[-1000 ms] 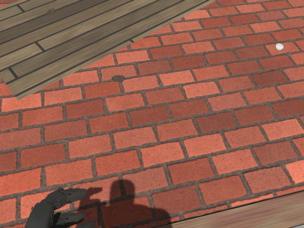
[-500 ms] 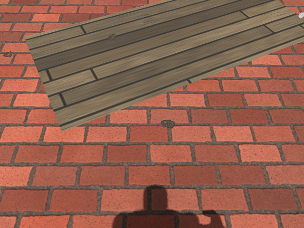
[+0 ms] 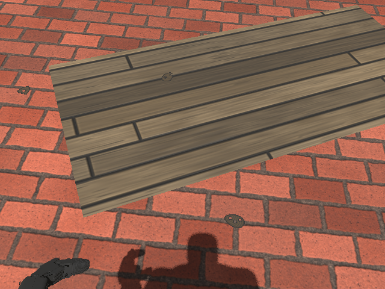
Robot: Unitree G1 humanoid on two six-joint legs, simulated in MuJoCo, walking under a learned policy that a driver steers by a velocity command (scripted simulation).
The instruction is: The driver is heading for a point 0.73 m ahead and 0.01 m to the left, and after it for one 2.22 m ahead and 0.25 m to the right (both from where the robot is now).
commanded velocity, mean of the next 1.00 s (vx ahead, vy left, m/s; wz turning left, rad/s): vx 0.50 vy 0.00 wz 0.13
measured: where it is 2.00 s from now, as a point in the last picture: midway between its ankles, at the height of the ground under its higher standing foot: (171, 144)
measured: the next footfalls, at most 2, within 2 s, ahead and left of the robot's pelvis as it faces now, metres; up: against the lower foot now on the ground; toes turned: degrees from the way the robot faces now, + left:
right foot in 0.06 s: +0.21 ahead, -0.13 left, +0.00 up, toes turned +7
left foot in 0.56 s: +0.43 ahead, +0.18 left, +0.00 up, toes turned +16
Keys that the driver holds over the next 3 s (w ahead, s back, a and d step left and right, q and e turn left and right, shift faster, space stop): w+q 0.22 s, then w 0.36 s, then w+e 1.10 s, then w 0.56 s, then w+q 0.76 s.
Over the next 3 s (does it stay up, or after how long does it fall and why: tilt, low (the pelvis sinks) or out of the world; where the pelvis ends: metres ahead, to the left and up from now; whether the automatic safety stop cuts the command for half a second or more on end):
stays up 1.58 -0.18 0.00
